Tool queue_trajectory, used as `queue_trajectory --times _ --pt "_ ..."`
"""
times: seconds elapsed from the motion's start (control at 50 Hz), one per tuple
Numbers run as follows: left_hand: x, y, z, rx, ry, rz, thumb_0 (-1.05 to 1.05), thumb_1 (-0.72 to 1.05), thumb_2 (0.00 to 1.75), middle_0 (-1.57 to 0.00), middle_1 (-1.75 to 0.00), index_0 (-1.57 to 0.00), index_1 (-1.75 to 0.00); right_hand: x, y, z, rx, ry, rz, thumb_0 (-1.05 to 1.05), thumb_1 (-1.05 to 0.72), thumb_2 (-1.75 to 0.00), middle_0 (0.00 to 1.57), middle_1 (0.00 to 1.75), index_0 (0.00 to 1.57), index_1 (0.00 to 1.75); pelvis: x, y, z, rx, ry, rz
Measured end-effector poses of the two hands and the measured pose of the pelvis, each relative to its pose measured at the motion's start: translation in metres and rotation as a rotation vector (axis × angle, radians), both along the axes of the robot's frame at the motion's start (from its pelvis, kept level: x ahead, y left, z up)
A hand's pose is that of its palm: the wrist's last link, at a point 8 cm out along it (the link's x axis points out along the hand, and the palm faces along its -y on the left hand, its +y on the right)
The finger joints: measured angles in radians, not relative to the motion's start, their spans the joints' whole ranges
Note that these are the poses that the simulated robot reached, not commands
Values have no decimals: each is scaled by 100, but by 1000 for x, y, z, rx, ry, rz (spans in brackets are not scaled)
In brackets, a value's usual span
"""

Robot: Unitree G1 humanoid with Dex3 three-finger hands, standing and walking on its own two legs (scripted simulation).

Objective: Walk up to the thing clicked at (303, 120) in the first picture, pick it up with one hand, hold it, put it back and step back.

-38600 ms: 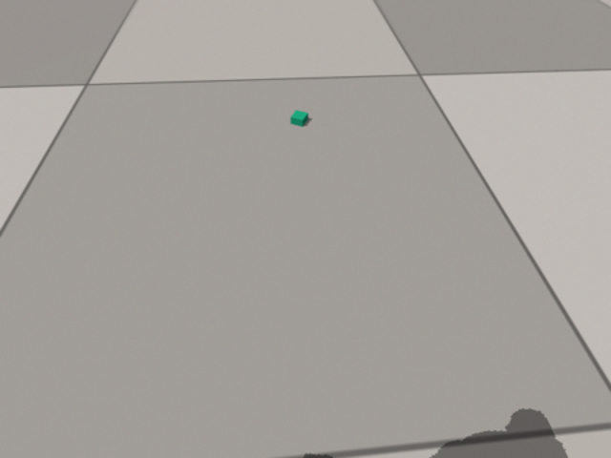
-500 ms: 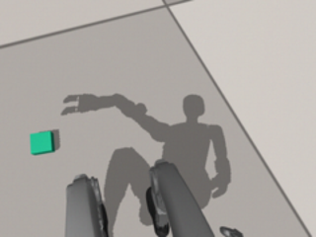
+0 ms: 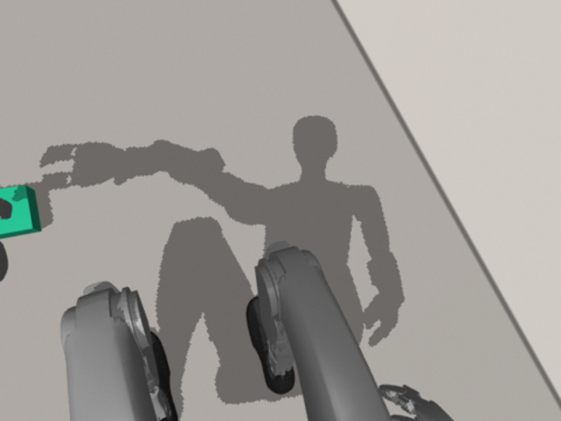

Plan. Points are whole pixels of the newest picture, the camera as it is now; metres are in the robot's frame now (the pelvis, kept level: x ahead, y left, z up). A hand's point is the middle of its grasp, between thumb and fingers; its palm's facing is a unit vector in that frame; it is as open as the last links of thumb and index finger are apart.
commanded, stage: approach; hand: left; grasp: from above
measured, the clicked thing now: (9, 212) +0.48 +0.34 -0.39
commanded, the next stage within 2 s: rest palm in 1.02 s
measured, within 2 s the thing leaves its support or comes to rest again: neither
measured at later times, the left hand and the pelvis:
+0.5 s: hand (41, 196) +0.48 +0.26 -0.30, palm faces -0.05 -0.49 -0.87, open 13.6 cm; pelvis +0.00 +0.00 -0.08, yaw -5 degrees
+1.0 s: hand out of the picture +0.45 +0.34 -0.26, palm faces +0.03 -0.44 -0.90, open 12.6 cm; pelvis +0.00 +0.01 -0.08, yaw -5 degrees
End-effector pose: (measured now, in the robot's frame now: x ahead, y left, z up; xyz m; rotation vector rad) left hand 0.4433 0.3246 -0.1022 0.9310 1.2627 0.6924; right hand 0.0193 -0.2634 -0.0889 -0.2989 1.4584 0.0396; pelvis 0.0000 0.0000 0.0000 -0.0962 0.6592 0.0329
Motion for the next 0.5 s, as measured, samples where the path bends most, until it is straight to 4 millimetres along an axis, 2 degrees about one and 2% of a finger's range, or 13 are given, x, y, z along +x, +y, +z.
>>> queue_trajectory --times 0.06,0.12,0.24,0.36,0.5 --pt "-1 -8 -37 -4 -3 6 0 -49 96 -25 -86 -19 -93 -10 3 -23 18 34 5 1 -92 -91 19 30 20 30 -5 -1 -22 -4 -11 -3" --pt "0 -13 -63 8 -13 17 0 -49 95 -26 -86 -19 -94 -20 7 -41 43 69 13 1 -93 -91 19 30 20 30 -9 -1 -40 -7 -29 -6" --pt "9 -18 -88 40 -41 54 0 -50 95 -24 -89 -19 -96 -36 10 -63 94 140 40 1 -93 -91 19 30 20 30 -11 -3 -63 -20 -62 -11" --pt "24 -30 -104 36 -39 36 0 -48 93 -24 -91 -19 -97 -47 5 -63 107 184 65 1 -94 -91 19 30 20 30 -7 -4 -76 -42 -83 -22" --pt "34 -58 -136 -16 -9 -9 0 -45 91 -24 -91 -20 -96 -60 -2 -44 84 222 51 0 -94 -91 19 30 20 30 -3 -2 -83 -77 -94 -36"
